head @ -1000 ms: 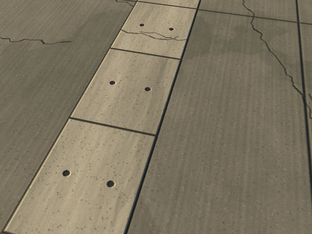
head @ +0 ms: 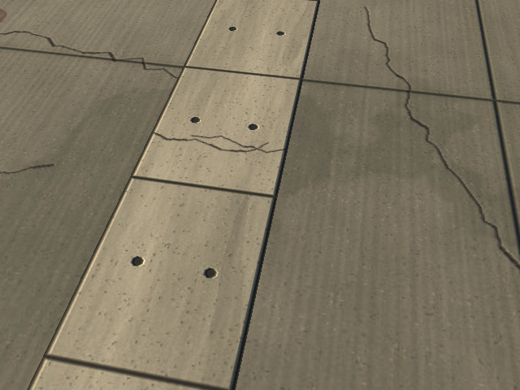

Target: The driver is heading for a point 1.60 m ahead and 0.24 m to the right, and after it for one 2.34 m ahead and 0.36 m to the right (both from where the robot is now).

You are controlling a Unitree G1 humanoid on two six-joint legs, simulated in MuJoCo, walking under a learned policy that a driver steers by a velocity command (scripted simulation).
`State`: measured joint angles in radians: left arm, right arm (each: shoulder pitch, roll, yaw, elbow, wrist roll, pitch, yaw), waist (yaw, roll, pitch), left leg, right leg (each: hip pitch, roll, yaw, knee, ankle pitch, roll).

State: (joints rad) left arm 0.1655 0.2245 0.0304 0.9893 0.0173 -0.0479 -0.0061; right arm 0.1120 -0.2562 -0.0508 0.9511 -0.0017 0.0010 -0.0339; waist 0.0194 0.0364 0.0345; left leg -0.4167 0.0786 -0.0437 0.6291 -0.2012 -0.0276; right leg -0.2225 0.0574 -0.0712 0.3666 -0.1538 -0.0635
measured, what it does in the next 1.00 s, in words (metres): steps on the spot: left foot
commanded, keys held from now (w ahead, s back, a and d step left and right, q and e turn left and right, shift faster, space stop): no key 0.88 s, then w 0.12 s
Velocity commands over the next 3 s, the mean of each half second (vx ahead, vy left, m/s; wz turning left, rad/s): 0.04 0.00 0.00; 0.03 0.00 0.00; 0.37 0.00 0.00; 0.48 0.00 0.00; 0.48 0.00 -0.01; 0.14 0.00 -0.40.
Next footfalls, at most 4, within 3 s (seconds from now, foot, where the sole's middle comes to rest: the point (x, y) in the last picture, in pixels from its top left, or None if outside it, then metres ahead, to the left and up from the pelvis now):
0.04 left None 0.11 0.15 -0.78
1.62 right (306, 381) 0.51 -0.06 -0.78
2.18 left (217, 274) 0.82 0.18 -0.78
2.68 right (288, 208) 1.06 -0.03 -0.78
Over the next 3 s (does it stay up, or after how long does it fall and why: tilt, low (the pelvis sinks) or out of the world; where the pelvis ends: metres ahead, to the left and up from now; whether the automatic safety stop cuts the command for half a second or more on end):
stays up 0.96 0.07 -0.01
